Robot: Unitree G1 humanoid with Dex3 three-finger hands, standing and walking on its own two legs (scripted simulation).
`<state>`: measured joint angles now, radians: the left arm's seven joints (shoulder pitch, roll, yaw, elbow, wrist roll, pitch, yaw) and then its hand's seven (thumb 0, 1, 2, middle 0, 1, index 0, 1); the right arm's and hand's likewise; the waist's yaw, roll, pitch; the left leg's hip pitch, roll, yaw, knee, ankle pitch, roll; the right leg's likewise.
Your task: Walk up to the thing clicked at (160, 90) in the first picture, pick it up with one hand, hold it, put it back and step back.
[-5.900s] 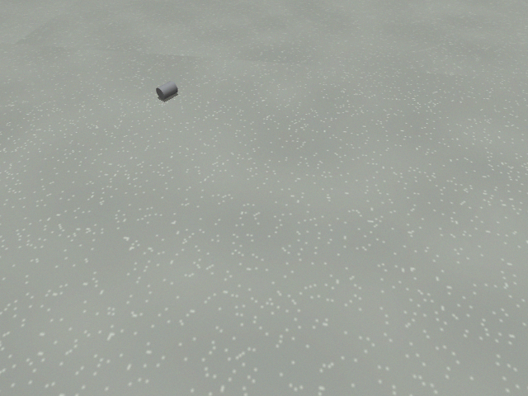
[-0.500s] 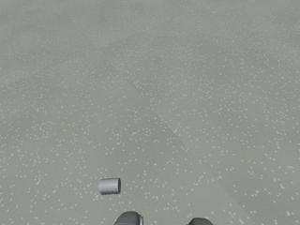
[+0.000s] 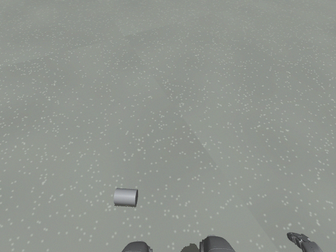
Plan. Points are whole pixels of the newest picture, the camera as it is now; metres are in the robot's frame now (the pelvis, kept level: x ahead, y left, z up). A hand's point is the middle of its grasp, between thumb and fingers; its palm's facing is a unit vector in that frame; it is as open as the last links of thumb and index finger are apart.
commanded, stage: walk up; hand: left
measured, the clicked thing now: (126, 196) +0.47 +0.25 -0.69
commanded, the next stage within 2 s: stand in 1.22 s
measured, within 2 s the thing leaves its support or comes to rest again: neither
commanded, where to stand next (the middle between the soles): +0.11 +0.01 m, yaw -2 degrees
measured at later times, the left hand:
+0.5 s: hand out of the picture +0.10 +0.27 -0.12, palm faces -0.06 -0.93 -0.35, open 7.4 cm
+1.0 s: hand out of the picture +0.12 +0.25 -0.11, palm faces -0.08 -0.94 -0.33, open 7.4 cm
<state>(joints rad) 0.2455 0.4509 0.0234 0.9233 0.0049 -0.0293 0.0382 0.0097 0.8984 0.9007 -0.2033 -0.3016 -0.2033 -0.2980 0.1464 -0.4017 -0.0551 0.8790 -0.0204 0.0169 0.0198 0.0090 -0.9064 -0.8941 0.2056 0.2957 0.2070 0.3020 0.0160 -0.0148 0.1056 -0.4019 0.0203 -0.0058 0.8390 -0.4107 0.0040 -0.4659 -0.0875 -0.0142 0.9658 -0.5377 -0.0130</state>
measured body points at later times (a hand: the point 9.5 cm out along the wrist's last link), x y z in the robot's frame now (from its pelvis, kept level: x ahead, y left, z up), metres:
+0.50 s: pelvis +0.01 +0.01 +0.03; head +0.03 +0.01 +0.48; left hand +0.10 +0.31 -0.10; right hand +0.10 -0.30 -0.09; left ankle +0.02 +0.13 -0.70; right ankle +0.03 -0.13 -0.70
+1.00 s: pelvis +0.02 +0.00 +0.04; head +0.02 +0.00 +0.49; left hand +0.12 +0.29 -0.09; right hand +0.08 -0.31 -0.09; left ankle +0.02 +0.13 -0.70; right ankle +0.03 -0.13 -0.70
